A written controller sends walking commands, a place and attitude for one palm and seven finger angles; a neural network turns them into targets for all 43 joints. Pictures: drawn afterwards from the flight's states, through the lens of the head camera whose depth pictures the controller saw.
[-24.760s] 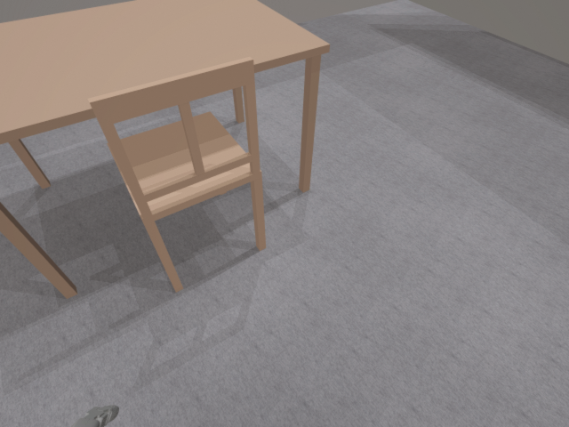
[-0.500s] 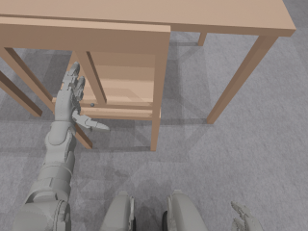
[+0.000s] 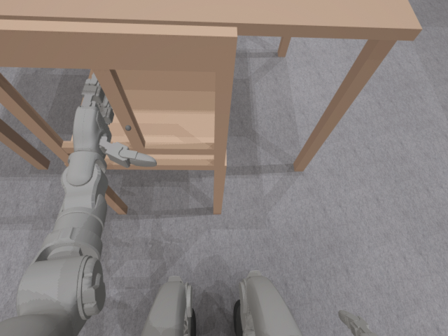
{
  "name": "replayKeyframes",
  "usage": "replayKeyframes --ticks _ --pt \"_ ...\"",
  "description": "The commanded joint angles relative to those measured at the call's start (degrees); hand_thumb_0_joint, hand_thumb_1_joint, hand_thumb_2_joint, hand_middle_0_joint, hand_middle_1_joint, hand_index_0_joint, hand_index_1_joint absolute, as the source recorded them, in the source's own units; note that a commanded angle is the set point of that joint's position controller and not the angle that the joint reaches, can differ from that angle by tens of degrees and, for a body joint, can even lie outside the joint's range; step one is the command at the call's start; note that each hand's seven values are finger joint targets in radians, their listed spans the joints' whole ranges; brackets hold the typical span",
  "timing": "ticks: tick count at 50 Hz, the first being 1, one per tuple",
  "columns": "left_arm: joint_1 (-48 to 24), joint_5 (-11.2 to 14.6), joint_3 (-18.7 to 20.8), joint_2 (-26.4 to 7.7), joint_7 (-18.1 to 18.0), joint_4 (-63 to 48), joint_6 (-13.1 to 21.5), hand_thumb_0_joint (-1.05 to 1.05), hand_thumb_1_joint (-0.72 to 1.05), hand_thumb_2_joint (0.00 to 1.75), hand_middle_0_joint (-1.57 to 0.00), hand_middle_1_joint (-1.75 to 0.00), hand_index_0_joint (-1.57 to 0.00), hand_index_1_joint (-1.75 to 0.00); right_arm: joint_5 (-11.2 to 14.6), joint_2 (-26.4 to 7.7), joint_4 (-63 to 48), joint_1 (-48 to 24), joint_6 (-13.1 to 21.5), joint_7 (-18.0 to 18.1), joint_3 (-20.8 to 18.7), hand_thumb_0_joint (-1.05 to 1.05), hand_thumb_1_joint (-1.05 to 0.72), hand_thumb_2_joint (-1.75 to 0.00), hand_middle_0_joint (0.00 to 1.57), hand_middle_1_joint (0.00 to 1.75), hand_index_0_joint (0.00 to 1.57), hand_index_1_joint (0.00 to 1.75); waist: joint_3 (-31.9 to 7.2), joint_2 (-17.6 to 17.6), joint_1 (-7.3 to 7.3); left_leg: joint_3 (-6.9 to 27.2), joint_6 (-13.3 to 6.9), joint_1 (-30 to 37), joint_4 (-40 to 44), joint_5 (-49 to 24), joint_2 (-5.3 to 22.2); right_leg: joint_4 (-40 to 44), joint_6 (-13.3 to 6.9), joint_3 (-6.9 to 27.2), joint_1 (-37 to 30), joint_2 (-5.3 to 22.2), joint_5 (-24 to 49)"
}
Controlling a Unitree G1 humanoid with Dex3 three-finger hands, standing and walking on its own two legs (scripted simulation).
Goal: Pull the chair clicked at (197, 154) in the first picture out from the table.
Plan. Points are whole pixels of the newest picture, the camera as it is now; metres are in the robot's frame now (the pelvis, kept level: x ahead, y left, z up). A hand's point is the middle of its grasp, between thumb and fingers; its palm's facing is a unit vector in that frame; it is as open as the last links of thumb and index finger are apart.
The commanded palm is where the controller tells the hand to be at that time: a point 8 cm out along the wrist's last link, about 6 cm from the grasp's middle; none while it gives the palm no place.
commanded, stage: push the fingers through the gap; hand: left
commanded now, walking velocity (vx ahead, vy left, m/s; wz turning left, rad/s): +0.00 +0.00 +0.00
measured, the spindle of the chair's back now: (124, 113) +0.52 +0.17 +0.01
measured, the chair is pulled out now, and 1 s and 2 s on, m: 0.00 0.00 0.00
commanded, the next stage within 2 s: hook a spindle and tug to test in 0.66 s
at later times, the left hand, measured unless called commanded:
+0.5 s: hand (131, 114) +0.50 +0.15 +0.04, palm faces +0.00 -1.00 -0.03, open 16.9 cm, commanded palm +0.48 +0.20 +0.04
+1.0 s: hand (127, 114) +0.50 +0.15 +0.04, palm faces +0.00 -1.00 -0.02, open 16.3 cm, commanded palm +0.47 +0.20 +0.04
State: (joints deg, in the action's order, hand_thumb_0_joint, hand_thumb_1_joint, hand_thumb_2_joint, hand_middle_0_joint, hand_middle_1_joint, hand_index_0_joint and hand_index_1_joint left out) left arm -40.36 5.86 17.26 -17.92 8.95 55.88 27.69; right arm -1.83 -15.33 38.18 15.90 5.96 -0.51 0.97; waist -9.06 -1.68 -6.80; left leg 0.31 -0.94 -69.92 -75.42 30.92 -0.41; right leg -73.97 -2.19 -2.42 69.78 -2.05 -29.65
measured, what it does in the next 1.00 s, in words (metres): stands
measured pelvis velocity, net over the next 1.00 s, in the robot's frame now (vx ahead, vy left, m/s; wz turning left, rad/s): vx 0.00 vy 0.01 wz -0.01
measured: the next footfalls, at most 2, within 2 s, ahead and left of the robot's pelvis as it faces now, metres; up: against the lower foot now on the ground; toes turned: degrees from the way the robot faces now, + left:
none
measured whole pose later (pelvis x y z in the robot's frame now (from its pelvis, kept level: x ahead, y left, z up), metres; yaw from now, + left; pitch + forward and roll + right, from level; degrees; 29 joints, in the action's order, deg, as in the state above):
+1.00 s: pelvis +0.00 +0.01 +0.00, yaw -1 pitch +27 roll -2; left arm -47.3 3.8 20.0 -21.3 8.6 62.4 28.6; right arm -2.6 -15.4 37.6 16.4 3.7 -1.5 1.5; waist -9.2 -1.7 -9.2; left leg 0.9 -1.3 -72.8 -76.6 31.0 -0.1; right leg -73.9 -1.8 -2.9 72.1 -2.5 -29.1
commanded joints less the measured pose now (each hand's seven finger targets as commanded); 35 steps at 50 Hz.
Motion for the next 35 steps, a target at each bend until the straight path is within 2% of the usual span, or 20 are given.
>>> replayKeyframes --ticks 1,5,6,8,9,11,12,14,17,18,20,21,22,24,26,29,30,31,33,35 --pt "-25.1 -0.8 2.6 -13.3 -0.8 -8.9 4.5 0.0 -0.5 0.3 -0.06 -0.08 -0.06 -0.08 0.0 -9.5 -3.8 7.0 1.0 0.5 -3.4 0.0 -0.9 -0.9 0.2 0.3 0.2 0.3 -27.5 -1.7 -1.3 2.0 -0.5 15.6 7.8 -13.2 -1.2 10.0 0.5 2.9 -15.8 -0.4 13.4" --pt "-27.0 -0.7 2.5 -13.3 -0.4 -8.7 5.0 0.0 -0.5 0.3 -0.06 -0.08 -0.06 -0.08 -0.2 -9.4 -3.9 7.5 1.0 0.2 -3.3 0.0 -0.9 -0.9 0.2 0.3 0.2 0.3 -31.0 -4.0 -1.26 1.9 -0.4 17.5 7.2 -16.1 -1.2 9.4 0.3 3.0 -16.5 -0.5 16.1" --pt "-27.2 -0.8 3.3 -14.6 -0.3 -7.5 4.9 0.0 -0.5 0.3 -0.06 -0.08 -0.06 -0.08 -0.2 -9.6 -3.8 7.7 0.8 0.2 -3.2 0.0 -0.9 -0.9 0.2 0.3 0.2 0.3 -30.3 -2.7 -1.33 1.9 -0.4 16.2 7.1 -15.3 -1.1 9.4 0.4 3.1 -16.6 -0.6 15.5" --pt "-28.1 -0.7 3.1 -14.2 0.1 -5.2 4.5 0.0 -0.5 0.3 -0.06 -0.08 -0.06 -0.08 -0.2 -9.6 -3.4 8.1 0.7 0.2 -3.1 0.0 -0.9 -0.9 0.2 0.3 0.2 0.3 -28.9 -1.8 -2.24 1.8 -0.7 14.6 6.9 -14.6 -1.2 9.7 0.5 3.2 -16.6 -0.6 15.3" --pt "-28.4 -0.9 4.3 -16.0 0.2 -5.2 4.5 0.0 -0.5 0.3 -0.06 -0.08 -0.06 -0.08 -0.2 -9.8 -3.4 8.3 0.6 0.2 -3.2 0.0 -0.9 -0.9 0.2 0.3 0.2 0.3 -29.5 -1.8 -1.88 1.9 -0.7 14.1 6.8 -14.4 -1.1 9.6 0.5 3.4 -17.0 -0.5 15.2" --pt "-29.9 -1.3 3.5 -15.5 0.3 -4.9 4.3 0.0 -0.5 0.3 -0.06 -0.08 -0.06 -0.08 -0.2 -9.8 -3.5 8.5 0.4 0.2 -3.1 0.0 -0.9 -0.9 0.2 0.3 0.2 0.3 -29.9 -2.9 -2.12 2.0 -0.7 14.7 6.9 -14.2 -1.1 9.6 0.4 3.2 -16.1 -0.6 14.7" --pt "-31.4 -1.4 2.5 -14.6 0.4 -4.8 4.3 0.0 -0.5 0.3 -0.06 -0.08 -0.06 -0.08 -0.2 -9.8 -3.5 8.6 0.4 0.1 -3.1 0.0 -0.9 -0.9 0.2 0.3 0.2 0.3 -29.7 -4.1 -2.78 2.1 -0.7 15.4 6.8 -13.9 -1.0 9.5 0.4 3.2 -14.7 -0.7 14.1" --pt "-32.5 -1.5 2.0 -14.1 0.3 -2.8 4.0 0.0 -0.5 0.3 -0.06 -0.08 -0.06 -0.08 -0.2 -10.0 -3.1 8.7 0.3 0.0 -3.0 0.0 -0.9 -0.9 0.2 0.3 0.2 0.3 -27.5 -3.8 -3.49 2.6 -0.7 14.6 6.9 -12.3 -0.9 9.8 0.4 2.7 -12.7 -0.7 12.0" --pt "-31.9 -1.7 3.6 -16.2 0.1 -2.9 4.2 0.0 -0.5 0.3 -0.06 -0.08 -0.06 -0.08 -0.4 -10.5 -3.5 9.3 0.0 -0.1 -3.1 0.0 -0.9 -0.9 0.2 0.3 0.2 0.3 -30.3 -3.8 -2.64 2.9 -0.6 16.2 7.0 -14.0 -0.8 9.0 0.1 2.5 -13.3 -0.9 13.0" --pt "-32.7 -1.8 2.1 -14.4 0.1 -3.3 4.2 0.0 -0.5 0.3 -0.06 -0.08 -0.06 -0.08 -0.4 -10.2 -3.5 9.3 -0.1 -0.2 -3.1 0.0 -0.9 -0.9 0.2 0.3 0.2 0.3 -30.8 -5.8 -2.95 3.0 -0.4 17.2 7.0 -14.6 -0.8 9.0 0.2 2.3 -12.4 -0.8 13.3" --pt "-32.3 -1.8 3.5 -15.8 -0.2 -3.8 4.2 0.0 -0.5 0.3 -0.06 -0.08 -0.06 -0.08 -0.5 -10.3 -3.4 9.6 -0.4 -0.3 -3.1 0.0 -0.9 -0.9 0.2 0.3 0.2 0.3 -32.0 -5.1 -2.62 2.9 -0.5 17.1 6.7 -15.7 -0.7 8.9 0.2 2.5 -13.6 -0.9 14.5" --pt "-31.9 -1.7 4.4 -16.9 -0.4 -4.1 4.2 0.0 -0.5 0.3 -0.06 -0.08 -0.06 -0.08 -0.5 -10.3 -3.4 9.7 -0.5 -0.4 -3.1 0.0 -0.9 -0.9 0.2 0.3 0.2 0.3 -32.3 -5.2 -2.46 2.5 -0.6 16.8 6.5 -16.1 -0.8 9.1 0.3 2.8 -14.7 -0.9 15.4" --pt "-30.8 -1.6 6.1 -18.5 -0.5 -3.1 4.1 0.0 -0.5 0.3 -0.06 -0.08 -0.06 -0.08 -0.5 -10.5 -3.5 10.0 -0.7 -0.3 -3.1 0.0 -0.9 -0.9 0.2 0.3 0.2 0.3 -32.5 -3.2 -2.21 2.4 -0.8 15.8 6.4 -16.2 -0.8 8.9 0.3 2.9 -15.6 -1.0 15.7" --pt "-32.0 -1.8 5.5 -18.3 -0.5 -3.8 4.0 0.0 -0.5 0.3 -0.06 -0.08 -0.06 -0.08 -0.4 -10.0 -3.6 9.7 -0.9 -0.3 -2.8 0.0 -0.9 -0.9 0.2 0.3 0.2 0.3 -31.2 -3.2 -2.69 1.9 -1.0 13.6 6.1 -15.2 -0.9 9.3 0.5 3.4 -16.8 -0.8 15.9" --pt "-31.5 -2.3 4.8 -17.9 -0.2 -4.2 4.0 0.0 -0.5 0.3 -0.06 -0.08 -0.06 -0.08 -0.3 -9.7 -4.0 9.5 -0.9 -0.5 -2.7 0.0 -0.9 -0.9 0.2 0.3 0.2 0.3 -30.6 -4.1 -2.39 1.6 -1.0 12.9 6.4 -13.3 -0.9 9.9 0.5 3.8 -17.0 -0.8 14.1" --pt "-31.4 -1.8 6.5 -20.1 0.0 -5.5 4.4 0.0 -0.5 0.3 -0.06 -0.08 -0.06 -0.08 -0.2 -10.0 -3.9 9.6 -1.0 -0.2 -2.8 0.0 -0.9 -0.9 0.2 0.3 0.2 0.3 -31.8 -4.4 -2.11 1.7 -1.0 13.7 6.3 -14.7 -0.8 9.8 0.4 4.1 -18.1 -0.9 15.5" --pt "-31.3 -1.6 5.5 -18.9 0.4 -5.2 4.3 0.0 -0.5 0.3 -0.06 -0.08 -0.06 -0.08 -0.2 -9.9 -3.9 9.6 -1.0 -0.3 -2.7 0.0 -0.9 -0.9 0.2 0.3 0.2 0.3 -31.5 -4.4 -2.58 1.7 -1.0 14.0 6.4 -14.9 -0.7 9.9 0.5 3.9 -17.8 -0.9 15.7" --pt "-30.9 -1.3 6.6 -20.1 0.5 -5.6 4.4 0.0 -0.5 0.3 -0.06 -0.08 -0.06 -0.08 -0.2 -10.0 -3.8 9.8 -1.0 -0.2 -2.8 0.0 -0.9 -0.9 0.2 0.3 0.2 0.3 -32.0 -3.3 -2.2 1.7 -1.0 13.9 6.4 -15.3 -0.7 9.9 0.5 4.0 -18.8 -0.9 16.2" --pt "-30.7 -0.9 4.2 -17.0 1.3 -6.7 4.6 0.0 -0.5 0.3 -0.06 -0.08 -0.06 -0.08 -0.1 -9.9 -3.9 9.7 -0.9 -0.2 -3.0 0.0 -0.9 -0.9 0.2 0.3 0.2 0.3 -33.0 -5.4 -2.55 2.2 -0.7 17.2 6.8 -17.1 -0.6 9.5 0.4 3.1 -17.0 -1.0 17.3" --pt "-29.4 -0.8 1.8 -14.1 1.9 -5.2 4.0 0.0 -0.5 0.3 -0.06 -0.08 -0.06 -0.08 0.1 -9.9 -3.6 9.6 -1.1 -0.4 -3.0 0.0 -0.9 -0.9 0.2 0.3 0.2 0.3 -30.5 -6.2 -2.78 2.7 -0.3 18.6 7.4 -17.1 -0.3 9.7 0.3 2.2 -14.3 -1.1 16.1"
